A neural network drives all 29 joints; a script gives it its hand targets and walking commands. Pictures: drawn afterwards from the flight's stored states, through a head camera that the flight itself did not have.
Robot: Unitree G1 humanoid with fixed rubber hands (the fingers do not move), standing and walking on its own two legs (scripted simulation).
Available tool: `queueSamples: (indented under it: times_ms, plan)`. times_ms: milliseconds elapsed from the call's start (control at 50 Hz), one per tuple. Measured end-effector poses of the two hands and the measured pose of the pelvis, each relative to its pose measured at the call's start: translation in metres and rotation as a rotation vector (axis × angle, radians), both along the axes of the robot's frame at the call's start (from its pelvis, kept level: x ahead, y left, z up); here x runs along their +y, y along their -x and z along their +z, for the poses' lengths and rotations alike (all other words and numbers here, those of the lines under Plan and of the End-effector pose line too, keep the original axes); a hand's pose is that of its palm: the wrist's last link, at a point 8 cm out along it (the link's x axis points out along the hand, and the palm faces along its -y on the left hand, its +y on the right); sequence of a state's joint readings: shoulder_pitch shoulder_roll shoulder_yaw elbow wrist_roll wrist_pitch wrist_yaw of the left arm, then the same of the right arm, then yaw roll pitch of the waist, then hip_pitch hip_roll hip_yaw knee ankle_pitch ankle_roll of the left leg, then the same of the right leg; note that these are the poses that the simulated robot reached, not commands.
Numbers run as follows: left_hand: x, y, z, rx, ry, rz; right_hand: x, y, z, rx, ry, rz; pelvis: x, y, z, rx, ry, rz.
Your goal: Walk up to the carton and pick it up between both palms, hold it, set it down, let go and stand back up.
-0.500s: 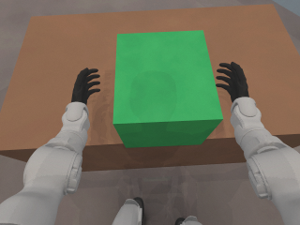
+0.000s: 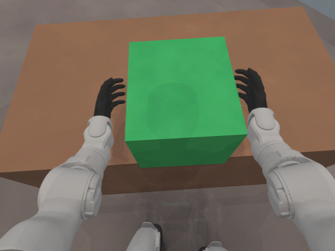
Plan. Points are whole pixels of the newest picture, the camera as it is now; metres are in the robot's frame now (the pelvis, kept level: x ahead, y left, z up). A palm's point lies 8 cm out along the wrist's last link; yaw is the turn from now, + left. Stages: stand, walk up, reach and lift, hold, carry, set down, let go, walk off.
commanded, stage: reach and lift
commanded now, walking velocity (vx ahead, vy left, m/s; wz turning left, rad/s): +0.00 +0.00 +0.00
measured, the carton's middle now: (179, 106) +0.49 +0.05 -0.05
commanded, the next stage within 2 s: none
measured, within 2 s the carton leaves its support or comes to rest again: neither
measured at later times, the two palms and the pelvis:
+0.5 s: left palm (110, 113) +0.43 +0.21 +0.00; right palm (252, 106) +0.47 -0.12 +0.02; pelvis +0.00 +0.00 +0.00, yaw +0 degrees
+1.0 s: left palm (110, 118) +0.41 +0.21 +0.00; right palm (252, 117) +0.44 -0.13 +0.01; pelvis +0.00 +0.00 +0.02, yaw -1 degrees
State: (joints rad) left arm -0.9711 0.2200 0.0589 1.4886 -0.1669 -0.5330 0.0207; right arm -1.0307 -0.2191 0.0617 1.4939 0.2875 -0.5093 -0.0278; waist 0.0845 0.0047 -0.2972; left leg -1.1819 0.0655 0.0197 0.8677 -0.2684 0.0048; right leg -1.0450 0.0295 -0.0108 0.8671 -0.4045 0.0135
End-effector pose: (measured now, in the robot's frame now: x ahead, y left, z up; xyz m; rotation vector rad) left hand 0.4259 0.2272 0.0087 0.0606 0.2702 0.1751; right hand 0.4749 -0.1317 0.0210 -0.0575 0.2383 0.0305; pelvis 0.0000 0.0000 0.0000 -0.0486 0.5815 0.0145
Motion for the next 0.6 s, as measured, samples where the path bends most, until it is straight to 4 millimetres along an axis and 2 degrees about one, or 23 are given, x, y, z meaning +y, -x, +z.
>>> queueSamples:
  times_ms: [140, 600]
  plan:
    - [-0.012, 0.001, -0.005, -0.004, 0.023, 0.013, 0.004, 0.004, 0.0, 0.0, 0.0, -0.013, -0.004, 0.001, 0.0, -0.005, 0.0, 0.001]
    - [-0.014, 0.001, -0.006, -0.014, 0.041, 0.047, 0.008, 0.011, -0.001, 0.007, -0.011, -0.039, -0.004, 0.005, -0.003, -0.028, 0.001, 0.006]
